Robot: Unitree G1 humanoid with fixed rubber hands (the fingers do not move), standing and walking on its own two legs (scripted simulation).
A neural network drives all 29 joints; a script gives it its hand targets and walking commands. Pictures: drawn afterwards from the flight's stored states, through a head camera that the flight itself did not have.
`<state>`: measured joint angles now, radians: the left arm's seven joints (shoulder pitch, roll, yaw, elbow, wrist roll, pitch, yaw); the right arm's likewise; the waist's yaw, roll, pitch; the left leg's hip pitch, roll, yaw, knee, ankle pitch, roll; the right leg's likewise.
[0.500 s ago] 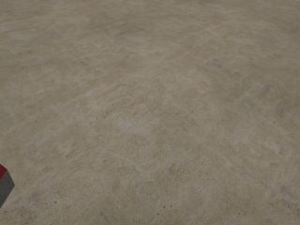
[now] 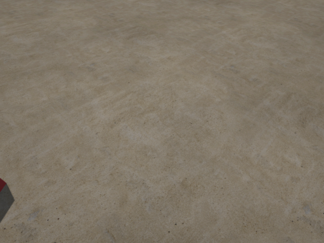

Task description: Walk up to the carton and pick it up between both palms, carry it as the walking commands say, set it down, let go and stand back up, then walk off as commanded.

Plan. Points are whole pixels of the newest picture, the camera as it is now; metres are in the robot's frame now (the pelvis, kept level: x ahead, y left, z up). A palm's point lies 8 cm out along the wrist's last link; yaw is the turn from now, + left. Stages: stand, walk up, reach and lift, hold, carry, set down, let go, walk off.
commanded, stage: walk off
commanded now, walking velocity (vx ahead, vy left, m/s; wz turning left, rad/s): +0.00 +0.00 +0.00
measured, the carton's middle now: out of the picture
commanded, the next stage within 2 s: none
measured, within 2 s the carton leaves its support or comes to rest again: neither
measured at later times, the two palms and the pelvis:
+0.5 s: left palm out of the picture -0.02 +0.37 -0.14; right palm out of the picture +0.05 -0.20 -0.14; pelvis -0.03 +0.08 -0.01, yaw +1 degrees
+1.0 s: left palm out of the picture -0.01 +0.46 -0.11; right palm out of the picture +0.00 -0.06 -0.16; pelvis -0.04 +0.19 +0.00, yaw -2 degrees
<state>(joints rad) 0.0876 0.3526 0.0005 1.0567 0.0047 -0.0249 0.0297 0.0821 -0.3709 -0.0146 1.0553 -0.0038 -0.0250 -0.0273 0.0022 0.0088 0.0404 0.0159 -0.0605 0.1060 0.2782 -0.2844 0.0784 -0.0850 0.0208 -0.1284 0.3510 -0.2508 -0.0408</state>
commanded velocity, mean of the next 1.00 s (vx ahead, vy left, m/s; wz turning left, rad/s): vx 0.00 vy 0.20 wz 0.00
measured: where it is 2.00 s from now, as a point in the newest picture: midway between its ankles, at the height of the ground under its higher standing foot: outside the picture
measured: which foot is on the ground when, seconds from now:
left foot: down 0.00-0.18, up 0.20-0.50, down 0.52-0.82, up 0.84-1.00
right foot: down 0.00-0.52, up 0.54-0.80, down 0.82-1.00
